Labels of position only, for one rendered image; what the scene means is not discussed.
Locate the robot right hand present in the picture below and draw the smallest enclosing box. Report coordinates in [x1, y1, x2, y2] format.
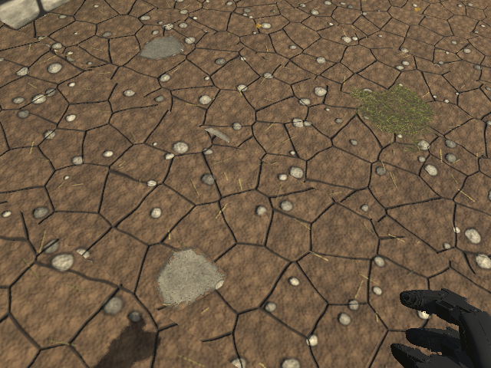
[390, 288, 491, 368]

